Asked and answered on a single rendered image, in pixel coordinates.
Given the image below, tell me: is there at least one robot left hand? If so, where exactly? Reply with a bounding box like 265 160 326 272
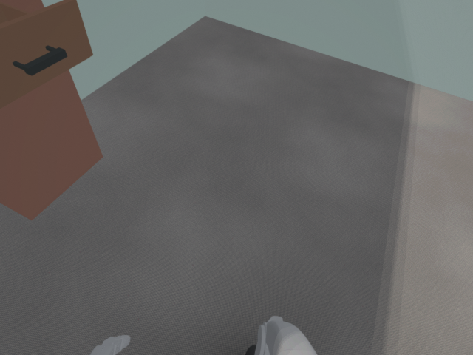
90 335 130 355

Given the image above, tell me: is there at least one robot right thigh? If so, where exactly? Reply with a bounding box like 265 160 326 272
257 320 317 355

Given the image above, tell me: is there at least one drawer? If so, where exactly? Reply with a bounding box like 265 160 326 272
0 0 93 109

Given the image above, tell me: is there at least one cabinet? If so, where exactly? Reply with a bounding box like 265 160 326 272
0 0 103 220

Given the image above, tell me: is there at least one handle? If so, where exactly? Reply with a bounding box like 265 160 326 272
13 46 67 75

